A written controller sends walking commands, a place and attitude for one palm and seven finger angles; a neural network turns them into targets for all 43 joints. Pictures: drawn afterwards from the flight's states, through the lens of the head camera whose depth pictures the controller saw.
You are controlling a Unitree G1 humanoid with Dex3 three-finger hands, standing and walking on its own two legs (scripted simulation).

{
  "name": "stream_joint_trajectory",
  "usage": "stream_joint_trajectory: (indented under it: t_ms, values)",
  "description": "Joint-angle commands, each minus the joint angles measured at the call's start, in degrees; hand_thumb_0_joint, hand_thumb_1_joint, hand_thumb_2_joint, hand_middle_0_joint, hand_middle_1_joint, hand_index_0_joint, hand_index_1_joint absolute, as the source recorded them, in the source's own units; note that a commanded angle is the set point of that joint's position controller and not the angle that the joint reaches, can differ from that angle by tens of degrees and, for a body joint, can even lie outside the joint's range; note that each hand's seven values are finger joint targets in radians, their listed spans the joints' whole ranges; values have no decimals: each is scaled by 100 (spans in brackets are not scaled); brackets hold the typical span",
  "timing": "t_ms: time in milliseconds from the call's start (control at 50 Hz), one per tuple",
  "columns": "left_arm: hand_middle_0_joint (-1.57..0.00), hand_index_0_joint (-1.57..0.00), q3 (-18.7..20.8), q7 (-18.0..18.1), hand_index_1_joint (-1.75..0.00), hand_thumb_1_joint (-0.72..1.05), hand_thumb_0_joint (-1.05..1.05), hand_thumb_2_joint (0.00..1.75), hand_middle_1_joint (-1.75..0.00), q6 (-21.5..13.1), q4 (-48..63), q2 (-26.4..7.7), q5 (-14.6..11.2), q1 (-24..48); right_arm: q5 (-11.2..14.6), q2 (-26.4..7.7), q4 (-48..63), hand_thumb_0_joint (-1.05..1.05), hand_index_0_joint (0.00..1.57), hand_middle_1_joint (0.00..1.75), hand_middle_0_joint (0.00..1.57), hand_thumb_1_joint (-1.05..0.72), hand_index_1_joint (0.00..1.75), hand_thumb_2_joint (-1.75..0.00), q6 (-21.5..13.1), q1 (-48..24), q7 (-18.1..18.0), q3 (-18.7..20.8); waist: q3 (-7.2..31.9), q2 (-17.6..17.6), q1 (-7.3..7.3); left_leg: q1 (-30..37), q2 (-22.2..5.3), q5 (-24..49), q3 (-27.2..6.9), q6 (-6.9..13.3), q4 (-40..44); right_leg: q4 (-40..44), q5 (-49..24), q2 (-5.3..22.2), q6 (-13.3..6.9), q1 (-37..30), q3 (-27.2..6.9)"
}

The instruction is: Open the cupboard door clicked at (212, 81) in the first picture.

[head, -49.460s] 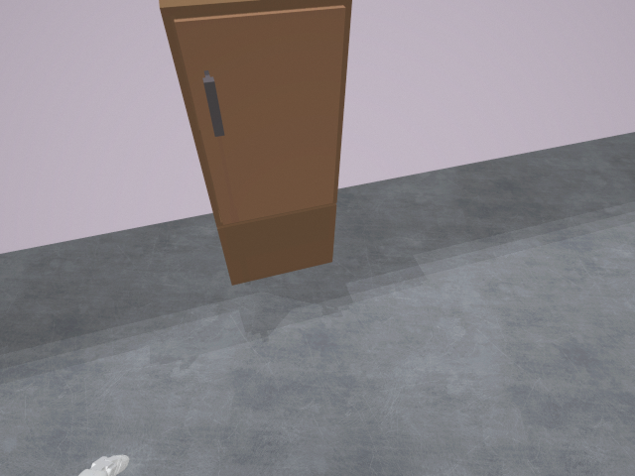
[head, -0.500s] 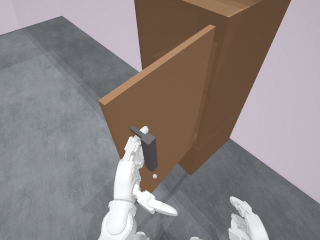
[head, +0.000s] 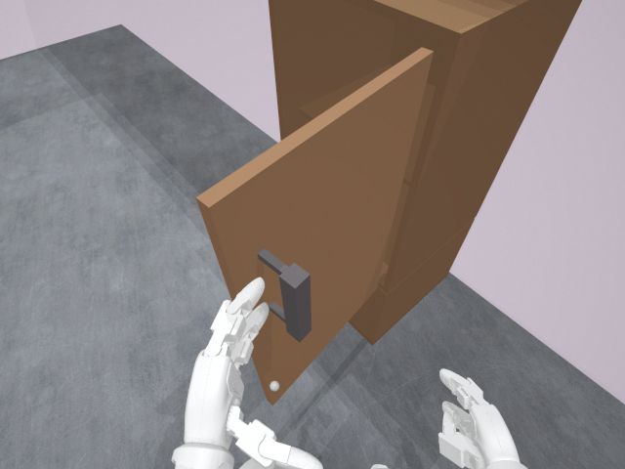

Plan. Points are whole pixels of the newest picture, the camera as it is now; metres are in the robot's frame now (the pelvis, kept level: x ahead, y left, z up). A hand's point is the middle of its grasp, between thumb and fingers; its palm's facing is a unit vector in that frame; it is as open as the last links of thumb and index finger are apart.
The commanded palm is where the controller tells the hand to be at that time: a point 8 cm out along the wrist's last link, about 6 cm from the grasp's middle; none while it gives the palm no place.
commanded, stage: slide the hand sideways off the handle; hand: left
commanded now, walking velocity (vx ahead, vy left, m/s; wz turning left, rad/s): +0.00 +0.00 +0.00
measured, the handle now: (284, 296) +0.31 +0.06 +0.08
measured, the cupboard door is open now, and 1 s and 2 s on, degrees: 97 97 97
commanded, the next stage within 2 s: draw the hand back to the body in 0.36 s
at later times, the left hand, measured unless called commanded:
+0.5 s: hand (239, 437) +0.15 +0.09 +0.07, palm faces +0.02 -1.00 +0.00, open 16.3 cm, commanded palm +0.13 +0.15 +0.08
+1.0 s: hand (141, 400) +0.17 +0.16 +0.14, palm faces +0.08 -0.99 -0.11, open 16.1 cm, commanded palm +0.13 +0.21 +0.15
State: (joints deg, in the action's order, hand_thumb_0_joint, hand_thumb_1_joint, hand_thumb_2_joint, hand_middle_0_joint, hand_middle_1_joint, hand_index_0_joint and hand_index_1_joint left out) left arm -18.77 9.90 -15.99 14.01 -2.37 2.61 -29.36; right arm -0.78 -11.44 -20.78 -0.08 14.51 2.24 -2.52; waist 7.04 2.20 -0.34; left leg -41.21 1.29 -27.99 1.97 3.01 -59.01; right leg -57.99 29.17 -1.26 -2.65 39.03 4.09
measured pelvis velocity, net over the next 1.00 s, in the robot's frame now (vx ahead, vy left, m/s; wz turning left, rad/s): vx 0.00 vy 0.00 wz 0.01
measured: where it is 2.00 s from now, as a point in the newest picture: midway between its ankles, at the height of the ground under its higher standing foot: outside the picture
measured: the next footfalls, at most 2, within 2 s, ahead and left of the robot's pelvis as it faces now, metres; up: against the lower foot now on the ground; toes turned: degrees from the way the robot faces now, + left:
none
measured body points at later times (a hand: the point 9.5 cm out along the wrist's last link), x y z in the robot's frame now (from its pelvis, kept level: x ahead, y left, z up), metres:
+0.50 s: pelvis -0.01 -0.02 -0.02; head +0.04 -0.04 +0.43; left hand +0.15 +0.14 +0.08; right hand +0.19 -0.24 -0.09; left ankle +0.01 +0.09 -0.67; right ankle +0.00 -0.09 -0.67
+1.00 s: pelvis +0.00 +0.00 +0.02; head +0.00 -0.01 +0.47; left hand +0.16 +0.21 +0.15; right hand +0.20 -0.22 -0.04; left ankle +0.01 +0.09 -0.67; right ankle +0.00 -0.09 -0.67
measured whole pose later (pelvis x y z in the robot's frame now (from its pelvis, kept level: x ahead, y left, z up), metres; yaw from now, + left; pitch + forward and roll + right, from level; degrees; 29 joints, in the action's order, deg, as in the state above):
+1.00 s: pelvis +0.00 +0.00 +0.02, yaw +1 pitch +6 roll -2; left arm 3.5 -4.6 -11.4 28.5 -13.8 -12.1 -39.7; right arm 2.7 -13.5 -22.7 -5.3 16.8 -4.0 -1.6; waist 8.0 3.5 -2.0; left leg -34.4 0.6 -26.4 0.1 2.5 -54.3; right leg -51.0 26.8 -2.3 -2.9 30.9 5.5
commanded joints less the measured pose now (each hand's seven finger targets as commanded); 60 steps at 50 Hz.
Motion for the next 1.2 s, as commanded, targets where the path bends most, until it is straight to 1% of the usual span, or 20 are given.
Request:
stream_joint_trajectory:
  t_ms: [0,100,180,260,360,420,480,520,580,660,740,840,900,940,960,980,1000,1020,1140,1180]
  values:
    - [-15,-15,239,-55,-30,-50,0,30,-30,-519,1650,18,-130,-163,43,-546,989,0,20,30,20,-90,30,-90,-380,-375,-37,287,884,-297,32,602,-40,1273,-474,-157,782,759,-1616,-5,7,-416,-253]
    - [-15,-15,592,-318,-30,-50,0,30,-30,-654,1795,-221,-373,-1023,58,-568,1028,0,20,30,20,-90,30,-90,-438,-312,-82,327,900,-560,-17,376,-12,1339,-430,-148,652,733,-1910,-12,62,-551,-338]
    - [-15,-15,825,-539,-30,-50,0,30,-30,-776,1988,-392,-489,-1358,69,-550,1014,0,20,30,20,-90,30,-90,-476,-310,-120,368,963,-515,-31,226,15,1422,-411,-147,509,656,-2218,31,116,-609,-434]
    - [-15,-15,770,-856,-30,-50,0,30,-30,-914,2138,-388,-659,-1590,104,-564,988,0,20,30,20,-90,30,-90,-553,-318,-159,395,889,-428,61,41,33,1273,-429,-132,351,656,-2172,87,181,-468,-512]
    - [-15,-15,916,-1212,-30,-50,0,30,-30,-1047,2096,-561,-821,-1496,111,-597,949,0,20,30,20,-90,30,-90,-636,-338,-256,424,806,-538,157,-292,43,963,-454,-129,96,729,-1813,184,245,-294,-759]
    - [-15,-15,1107,-1255,-30,-50,0,30,-30,-1025,2002,-673,-909,-1261,130,-604,953,0,20,30,20,-90,30,-90,-647,-373,-309,432,672,-609,154,-506,42,634,-426,-135,1,881,-1017,185,224,-145,-873]
    - [-15,-15,1508,-1195,-30,-50,0,30,-30,-971,2282,-991,-994,-979,154,-603,1044,0,20,30,20,-90,30,-90,-635,-401,-368,442,873,-460,37,-444,36,427,-350,-133,-21,1133,-312,238,218,-221,-1090]
    - [-15,-15,1842,-1109,-30,-50,0,30,-30,-864,2590,-1264,-1050,-946,197,-592,1071,0,20,30,20,-90,30,-90,-607,-364,-414,444,1159,-234,-86,-186,32,626,-336,-125,106,1188,-434,209,176,-530,-1081]
    - [-15,-15,1811,-1107,-30,-50,0,30,-30,-637,2626,-1046,-1220,-1195,291,-535,1060,0,20,30,20,-90,30,-90,-610,-350,-454,404,1101,-240,-79,143,27,797,-360,-117,387,1261,-909,160,221,-679,-874]
    - [-15,-15,1913,-1332,-30,-50,0,30,-30,-212,2225,-1018,-1397,-1376,346,-600,952,0,20,30,20,-90,30,-90,-615,-388,-520,378,601,-668,6,156,4,753,-416,-112,573,1573,-1142,235,374,-819,-893]
    - [-15,-15,2030,-1539,-30,-50,0,30,-30,92,2172,-1208,-1396,-1225,343,-662,924,0,20,30,20,-90,30,-90,-655,-467,-579,342,70,-592,38,312,-27,655,-429,-85,831,1782,-787,223,335,-689,-790]
    - [-15,-15,2465,-1514,-30,-50,0,30,-30,-3,2794,-1495,-1555,-934,359,-668,917,0,20,30,20,-90,30,-90,-810,-413,-614,309,396,43,-111,877,-40,942,-448,-93,1157,1674,-912,53,159,-848,-449]
    - [-15,-15,2625,-1530,-30,-40,0,34,-30,-104,2948,-1514,-1726,-957,387,-677,826,0,20,30,20,-90,30,-90,-920,-350,-609,304,558,73,-132,1131,-53,1188,-495,-117,1287,1583,-1310,-35,139,-949,-244]
    - [-16,-16,2623,-1611,-30,-32,0,37,-30,-20,2788,-1468,-1787,-965,401,-702,756,0,20,30,20,-90,30,-90,-959,-377,-594,288,434,83,-108,1167,-64,1250,-517,-126,1374,1624,-1422,-45,144,-1004,-190]
    - [-16,-16,2866,-1017,-30,-29,0,39,-30,362,2918,-2468,-903,-1078,323,-706,748,0,20,30,20,-90,30,-90,-821,-299,-780,364,485,14,-351,1308,-203,1358,-461,-108,1587,2005,-1527,162,60,-1223,-600]
    - [-16,-16,2599,-796,-30,-26,0,40,-30,583,2942,-1930,-854,-1203,288,-605,759,0,20,30,20,-90,30,-90,-773,-290,-834,300,256,43,-199,1434,-150,1382,-401,-96,1643,2174,-1550,217,86,-1258,-567]
    - [-16,-16,2523,-708,-30,-22,0,42,-30,716,2773,-1779,-814,-1236,291,-610,713,0,20,30,20,-90,30,-90,-738,-281,-845,297,74,-148,-162,1461,-170,1383,-427,-107,1686,2236,-1516,221,107,-1227,-500]
    - [-16,-16,2461,-635,-30,-18,0,43,-30,816,2754,-1705,-724,-1155,286,-626,670,0,20,30,20,-90,30,-90,-710,-282,-840,293,71,-57,-157,1606,-182,1489,-412,-90,1740,2296,-1618,216,105,-1313,-484]
    - [-17,-17,2924,-305,-30,2,0,52,-30,988,2776,-2144,-582,-740,230,-653,477,0,20,30,20,-90,30,-90,-648,-540,-904,182,-52,-211,-206,2119,-243,1604,-529,-78,2381,2594,-1594,185,98,-1832,-320]
    - [-17,-17,3081,-240,-30,9,0,55,-30,984,2933,-2274,-546,-573,229,-658,407,0,20,30,20,-90,30,-90,-702,-566,-911,155,42,35,-235,2376,-275,1769,-592,-115,2589,2638,-1647,176,85,-1991,-289]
